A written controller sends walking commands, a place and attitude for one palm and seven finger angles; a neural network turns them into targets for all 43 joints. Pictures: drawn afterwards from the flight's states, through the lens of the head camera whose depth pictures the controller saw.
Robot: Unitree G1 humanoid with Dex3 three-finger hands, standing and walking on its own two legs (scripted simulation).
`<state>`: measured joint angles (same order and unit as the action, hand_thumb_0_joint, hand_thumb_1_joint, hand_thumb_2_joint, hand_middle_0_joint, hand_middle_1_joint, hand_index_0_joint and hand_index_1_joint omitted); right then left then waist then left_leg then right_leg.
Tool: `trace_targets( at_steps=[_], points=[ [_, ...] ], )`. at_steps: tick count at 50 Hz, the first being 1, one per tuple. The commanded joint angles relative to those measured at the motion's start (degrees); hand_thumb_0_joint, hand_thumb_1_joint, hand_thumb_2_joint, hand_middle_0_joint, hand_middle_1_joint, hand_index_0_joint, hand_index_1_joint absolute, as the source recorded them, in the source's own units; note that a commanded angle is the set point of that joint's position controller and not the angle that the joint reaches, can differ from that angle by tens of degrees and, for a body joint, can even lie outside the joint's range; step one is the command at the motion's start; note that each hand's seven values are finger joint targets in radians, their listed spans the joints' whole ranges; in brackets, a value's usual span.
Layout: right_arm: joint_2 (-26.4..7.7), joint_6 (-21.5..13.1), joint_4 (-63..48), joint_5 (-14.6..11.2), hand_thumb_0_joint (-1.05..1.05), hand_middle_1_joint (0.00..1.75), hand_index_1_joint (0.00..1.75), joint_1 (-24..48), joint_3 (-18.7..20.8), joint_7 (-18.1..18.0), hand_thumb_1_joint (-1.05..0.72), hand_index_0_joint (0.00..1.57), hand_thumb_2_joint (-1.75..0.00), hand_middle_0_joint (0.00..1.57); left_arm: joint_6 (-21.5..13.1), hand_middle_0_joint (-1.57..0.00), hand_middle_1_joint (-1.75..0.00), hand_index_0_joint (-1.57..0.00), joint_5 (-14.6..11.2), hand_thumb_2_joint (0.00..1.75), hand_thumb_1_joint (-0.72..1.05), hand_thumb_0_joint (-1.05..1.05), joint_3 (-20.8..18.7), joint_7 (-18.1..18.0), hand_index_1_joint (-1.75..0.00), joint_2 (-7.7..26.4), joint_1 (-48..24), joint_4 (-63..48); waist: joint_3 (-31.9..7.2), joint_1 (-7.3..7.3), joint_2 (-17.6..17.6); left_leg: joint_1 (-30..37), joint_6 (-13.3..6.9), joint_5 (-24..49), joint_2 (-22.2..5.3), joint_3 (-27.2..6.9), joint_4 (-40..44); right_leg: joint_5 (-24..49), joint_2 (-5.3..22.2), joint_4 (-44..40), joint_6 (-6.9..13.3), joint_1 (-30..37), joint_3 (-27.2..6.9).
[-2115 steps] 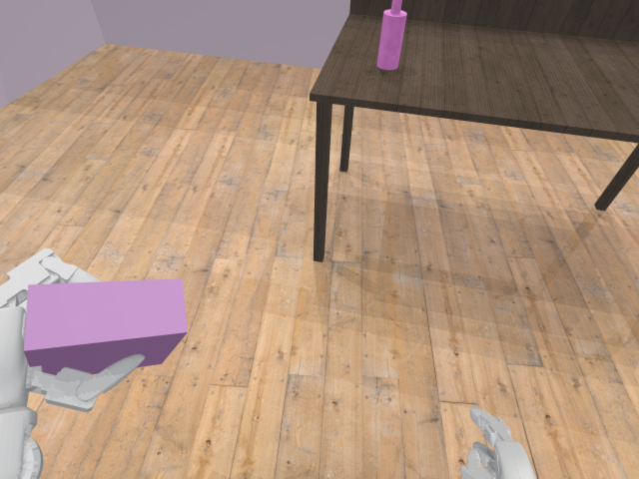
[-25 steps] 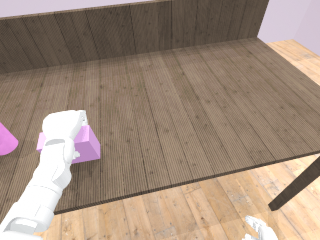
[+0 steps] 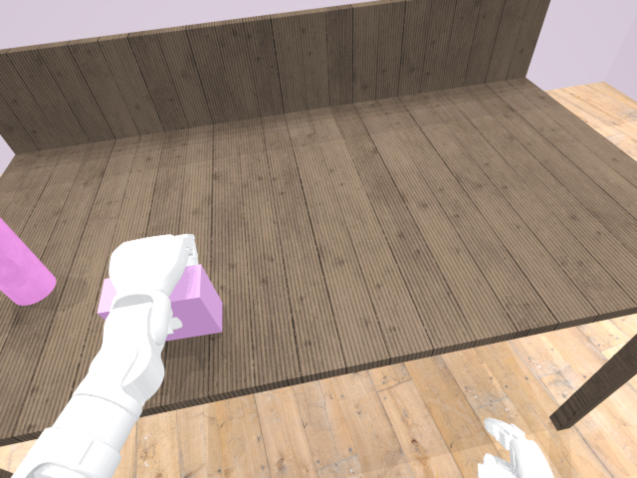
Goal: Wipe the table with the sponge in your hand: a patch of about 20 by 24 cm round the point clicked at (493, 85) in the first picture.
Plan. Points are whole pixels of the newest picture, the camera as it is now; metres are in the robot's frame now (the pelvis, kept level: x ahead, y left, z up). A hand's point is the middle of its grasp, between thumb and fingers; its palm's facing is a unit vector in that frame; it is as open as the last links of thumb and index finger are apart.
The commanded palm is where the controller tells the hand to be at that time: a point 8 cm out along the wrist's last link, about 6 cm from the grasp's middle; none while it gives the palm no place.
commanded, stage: slide across to the third lane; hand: left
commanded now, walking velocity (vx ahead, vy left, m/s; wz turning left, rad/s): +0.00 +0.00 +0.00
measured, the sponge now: (171, 312) +0.32 +0.26 +0.01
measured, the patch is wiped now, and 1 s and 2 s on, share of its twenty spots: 0.55 0.60 0.80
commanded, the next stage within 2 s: wipe forward along the third lane in 0.52 s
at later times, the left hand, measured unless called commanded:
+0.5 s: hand (203, 285) +0.33 +0.20 +0.07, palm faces -0.01 -0.02 -1.00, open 9.3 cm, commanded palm +0.31 +0.17 +0.12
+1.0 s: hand (221, 266) +0.37 +0.18 +0.07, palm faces -0.07 -0.01 -1.00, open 9.3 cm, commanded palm +0.36 +0.18 +0.10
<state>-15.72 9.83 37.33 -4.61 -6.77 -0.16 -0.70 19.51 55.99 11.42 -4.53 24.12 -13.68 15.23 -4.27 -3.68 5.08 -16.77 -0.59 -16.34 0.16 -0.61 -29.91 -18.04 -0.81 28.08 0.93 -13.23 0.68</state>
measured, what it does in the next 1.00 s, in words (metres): stands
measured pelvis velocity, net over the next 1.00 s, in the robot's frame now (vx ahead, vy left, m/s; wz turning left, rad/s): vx -0.03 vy -0.02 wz -0.01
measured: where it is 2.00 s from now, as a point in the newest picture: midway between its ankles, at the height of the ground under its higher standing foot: outside the picture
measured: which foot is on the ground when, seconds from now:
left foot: down 0.00-1.00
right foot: down 0.00-1.00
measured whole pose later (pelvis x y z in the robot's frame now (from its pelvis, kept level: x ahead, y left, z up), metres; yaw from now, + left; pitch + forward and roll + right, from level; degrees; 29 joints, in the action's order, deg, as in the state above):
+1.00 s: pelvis -0.03 -0.02 +0.00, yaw -1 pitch +4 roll +0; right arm -15.7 10.2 41.5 -4.6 -8.2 -0.1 -3.2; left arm 18.6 57.1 14.1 -6.0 18.3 -33.5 40.1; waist -5.0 -1.4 3.9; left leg -20.1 0.9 -13.7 -1.4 -0.6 -29.5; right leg -16.4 -2.3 30.0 2.6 -17.9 0.6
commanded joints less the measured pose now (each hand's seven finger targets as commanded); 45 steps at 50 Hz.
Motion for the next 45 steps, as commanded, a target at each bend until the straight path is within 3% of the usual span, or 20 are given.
trace_targets(
  at_steps=[1,3,5,8,10,13,15,18,20,23,25,28,30,33,35,36,38,40,43,45],
  points=[
    [-6.07,-2.94,-8.81,0.02,0.00,0.30,0.30,8.14,2.07,-0.59,-0.90,0.20,-0.90,0.20,-0.95,-1.20,-1.60,-1.20,-1.63,1.30,0.10,0.00,-0.95,0.56,-1.60,3.71,-15.47,-9.40,-10.91,1.96,-6.39,8.70,-2.48,18.37,1.43,0.08,2.17,22.58,-1.77,-2.68,2.46,2.13,-0.37],
    [-5.96,-2.89,-8.26,0.05,0.00,0.30,0.30,8.22,1.86,-0.51,-0.90,0.20,-0.90,0.20,-1.04,-1.20,-1.60,-1.20,-1.41,1.30,0.10,0.00,0.81,0.70,-1.60,1.63,-15.49,-7.71,-10.05,2.11,-6.84,8.63,-2.07,18.40,1.34,0.00,2.48,22.65,-1.77,-2.74,2.45,1.41,0.01],
    [-6.03,-2.95,-8.65,0.11,0.00,0.30,0.30,9.11,1.91,-0.42,-0.90,0.20,-0.90,0.20,-1.15,-1.20,-1.60,-1.20,-1.49,1.30,0.10,0.00,-1.78,0.30,-1.60,3.65,-15.09,-8.75,-11.01,1.23,-6.42,9.20,-2.06,18.62,1.17,-0.34,2.67,22.37,-2.23,-2.88,2.93,1.78,-1.19],
    [-5.69,-3.02,-8.47,0.18,0.00,0.30,0.30,8.64,2.18,-0.08,-0.90,0.20,-0.90,0.20,-1.23,-1.20,-1.60,-1.20,-1.36,1.30,0.10,0.00,2.27,-0.24,-1.60,-1.27,-14.04,-8.84,-11.52,1.63,-6.73,9.47,-1.79,20.44,1.10,0.07,2.10,24.41,-1.89,-2.22,2.64,1.79,-0.10],
    [-5.95,-2.73,-8.38,0.14,0.00,0.30,0.30,9.95,1.77,-0.18,-0.90,0.20,-0.90,0.20,-0.43,-1.20,-1.60,-1.20,-1.21,1.30,0.10,0.00,-0.35,-0.77,-1.60,1.85,-16.45,-8.47,-10.67,1.33,-6.55,8.92,-1.68,18.38,1.03,-0.24,2.92,22.47,-2.21,-2.87,3.04,1.55,-1.33],
    [-5.64,-2.54,-7.58,0.01,0.00,0.30,0.30,9.54,1.87,-0.20,-0.90,0.20,-0.90,0.20,0.58,-1.20,-1.60,-1.20,-0.60,1.30,0.10,0.00,3.58,-1.29,-1.60,-2.24,-18.98,-6.68,-10.10,2.14,-6.84,9.03,-1.56,17.98,1.00,0.13,2.93,21.58,-1.88,-2.74,2.77,0.50,-0.02],
    [-5.82,-2.54,-8.03,0.00,0.00,0.30,0.30,10.59,1.73,-0.21,-0.90,0.20,-0.90,0.20,1.26,-1.20,-1.60,-1.20,-0.86,1.30,0.10,0.00,1.15,-1.77,-1.60,0.10,-18.82,-6.93,-10.60,1.27,-7.25,8.82,-1.63,16.76,0.90,-0.31,3.53,19.92,-2.18,-3.07,3.08,1.00,-0.84],
    [-5.39,-2.41,-7.15,-0.25,0.00,0.30,0.30,10.16,1.72,-0.36,-0.90,0.20,-0.90,0.20,2.01,-1.20,-1.60,-1.20,-0.48,1.30,0.10,0.00,6.17,-1.76,-1.60,-4.65,-23.28,-4.06,-8.95,2.63,-7.15,8.52,-1.63,14.74,0.96,0.11,3.59,17.73,-1.79,-3.42,2.76,-0.66,0.17],
    [-5.56,-2.48,-7.41,-0.33,0.00,0.30,0.30,10.99,1.49,-0.52,-0.90,0.20,-0.90,0.20,2.32,-1.20,-1.60,-1.20,-0.60,1.30,0.10,0.00,3.95,-1.97,-1.60,-2.30,-24.26,-3.68,-9.83,1.92,-7.35,8.53,-1.73,13.50,0.97,-0.19,4.10,16.15,-2.08,-3.78,3.04,-0.29,-0.76],
    [-5.29,-2.48,-6.70,-0.39,0.00,0.30,0.30,10.20,1.63,-0.51,-0.90,0.20,-0.90,0.20,2.32,-1.20,-1.60,-1.20,-0.55,1.30,0.10,0.00,7.08,-2.05,-1.60,-6.01,-25.37,-1.12,-10.37,2.56,-7.85,8.39,-1.67,14.04,1.19,0.18,3.43,17.62,-1.75,-3.28,2.82,-0.37,0.08],
    [-5.47,-2.33,-6.95,-0.32,0.00,0.30,0.30,10.60,1.62,-0.43,-0.90,0.20,-0.90,0.20,2.19,-1.20,-1.60,-1.20,-0.81,1.30,0.10,0.00,4.46,-2.32,-1.60,-3.58,-25.44,-1.18,-11.40,1.91,-7.64,8.12,-1.56,13.47,1.08,-0.05,3.78,16.96,-2.01,-3.39,3.10,0.32,-0.95],
    [-5.20,-2.07,-6.67,-0.39,0.00,0.30,0.30,10.40,1.70,-0.37,-0.90,0.20,-0.90,0.20,2.30,-1.20,-1.60,-1.20,-0.52,1.30,0.10,0.00,7.14,-2.65,-1.60,-6.45,-26.51,0.68,-10.57,2.28,-7.07,7.69,-1.56,12.55,1.21,0.50,3.66,16.13,-1.66,-3.32,2.82,-0.35,-0.13],
    [-5.51,-1.83,-6.64,-0.29,0.00,0.30,0.30,10.78,1.57,-0.65,-0.90,0.20,-0.90,0.20,2.62,-1.20,-1.60,-1.20,-0.35,1.30,0.10,0.00,2.30,-3.33,-1.60,-1.34,-26.92,1.59,-10.75,1.31,-8.55,7.11,-1.69,11.80,1.20,0.30,4.16,15.23,-1.85,-4.02,3.00,0.44,-1.23],
    [-5.50,-1.67,-5.56,-0.50,0.00,0.30,0.30,10.15,1.32,-1.46,-0.90,0.20,-0.90,0.20,3.58,-1.20,-1.60,-1.20,-0.19,1.30,0.10,0.00,3.18,-3.69,-1.60,-2.25,-30.03,6.21,-8.60,2.38,-10.94,5.52,-1.85,9.95,1.47,1.35,4.14,14.89,-1.33,-4.59,2.21,-0.31,-1.02],
    [-5.96,-1.46,-5.13,-0.50,0.00,0.30,0.30,10.09,1.08,-1.96,-0.90,0.20,-0.90,0.20,3.83,-1.20,-1.60,-1.20,0.17,1.30,0.10,0.00,-1.45,-4.02,-1.60,3.05,-31.78,8.23,-7.83,1.81,-10.90,4.42,-1.83,8.33,1.50,1.01,4.81,12.60,-1.51,-5.20,2.39,-0.53,-2.24],
    [-5.59,-1.66,-5.04,-0.62,0.00,0.30,0.30,9.79,1.11,-2.10,-0.90,0.20,-0.90,0.20,3.60,-1.20,-1.60,-1.20,0.64,1.30,0.10,0.00,2.46,-3.89,-1.60,-0.52,-35.15,8.08,-8.54,3.02,-9.35,5.20,-1.93,8.70,1.70,1.71,4.15,13.28,-1.20,-4.56,2.15,-1.08,-1.38],
    [-5.72,-2.00,-4.53,-0.47,0.00,0.30,0.30,8.38,1.34,-2.31,-0.90,0.20,-0.90,0.20,2.91,-1.20,-1.60,-1.20,0.97,1.30,0.10,0.00,2.24,-3.72,-1.60,-0.23,-35.99,10.55,-8.96,3.12,-8.86,5.21,-2.01,9.10,1.77,1.59,3.74,14.14,-1.27,-4.47,2.24,-1.51,-1.36],
    [-5.96,-1.85,-4.19,-0.22,0.00,0.30,0.30,7.73,1.33,-2.62,-0.90,0.20,-0.90,0.20,2.21,-1.20,-1.60,-1.20,2.15,1.30,0.10,0.00,-1.10,-3.57,-1.60,3.78,-36.34,12.92,-10.02,2.49,-8.62,4.79,-1.98,8.91,1.89,1.22,3.74,13.51,-1.56,-4.74,2.59,-1.46,-2.47],
    [-5.83,-1.99,-3.74,-0.16,0.00,0.30,0.30,5.77,1.77,-2.57,-0.90,0.20,-0.90,0.20,0.92,-1.20,-1.60,-1.20,2.62,1.30,0.10,0.00,2.05,-3.25,-1.60,0.04,-36.65,16.84,-10.60,3.57,-8.37,4.03,-1.93,9.45,1.92,1.92,2.54,15.38,-1.31,-3.83,2.32,-2.04,-1.77],
    [-6.30,-1.82,-3.63,0.07,0.00,0.30,0.30,5.13,1.96,-2.65,-0.90,0.20,-0.90,0.20,-0.04,-1.20,-1.60,-1.20,2.70,1.30,0.10,0.00,-2.15,-3.43,-1.60,4.25,-36.28,18.14,-11.82,2.75,-9.02,3.11,-1.86,9.56,1.80,1.54,2.64,15.73,-1.50,-3.98,2.56,-1.22,-2.82]
  ],
)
